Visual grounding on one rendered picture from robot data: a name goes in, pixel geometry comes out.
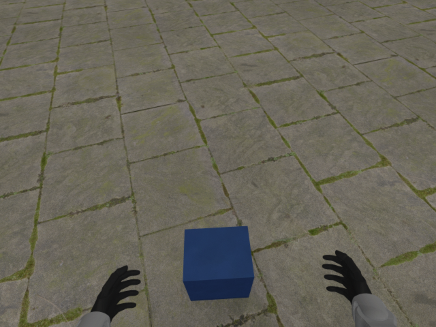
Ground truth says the robot left hand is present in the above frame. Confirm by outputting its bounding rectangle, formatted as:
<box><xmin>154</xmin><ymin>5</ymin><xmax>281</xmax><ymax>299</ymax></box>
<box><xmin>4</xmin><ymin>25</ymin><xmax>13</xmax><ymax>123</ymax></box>
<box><xmin>91</xmin><ymin>265</ymin><xmax>141</xmax><ymax>323</ymax></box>

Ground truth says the left robot forearm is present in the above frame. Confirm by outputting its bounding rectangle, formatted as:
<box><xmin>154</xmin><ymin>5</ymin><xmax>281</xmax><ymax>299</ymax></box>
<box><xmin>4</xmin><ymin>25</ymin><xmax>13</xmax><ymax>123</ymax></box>
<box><xmin>76</xmin><ymin>311</ymin><xmax>111</xmax><ymax>327</ymax></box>

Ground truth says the robot right hand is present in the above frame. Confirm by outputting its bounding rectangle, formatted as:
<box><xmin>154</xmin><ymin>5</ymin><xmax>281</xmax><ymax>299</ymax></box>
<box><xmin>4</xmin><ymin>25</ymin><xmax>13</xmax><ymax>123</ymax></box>
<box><xmin>322</xmin><ymin>250</ymin><xmax>372</xmax><ymax>304</ymax></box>

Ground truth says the right robot forearm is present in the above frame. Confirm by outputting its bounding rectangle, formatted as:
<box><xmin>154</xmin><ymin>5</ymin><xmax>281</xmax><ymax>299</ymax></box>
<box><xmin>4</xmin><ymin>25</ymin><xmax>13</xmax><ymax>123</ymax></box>
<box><xmin>352</xmin><ymin>294</ymin><xmax>397</xmax><ymax>327</ymax></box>

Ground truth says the carton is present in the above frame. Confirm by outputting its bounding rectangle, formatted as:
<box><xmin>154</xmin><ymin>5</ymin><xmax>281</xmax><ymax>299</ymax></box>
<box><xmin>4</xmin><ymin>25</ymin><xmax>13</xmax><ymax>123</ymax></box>
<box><xmin>183</xmin><ymin>226</ymin><xmax>254</xmax><ymax>301</ymax></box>

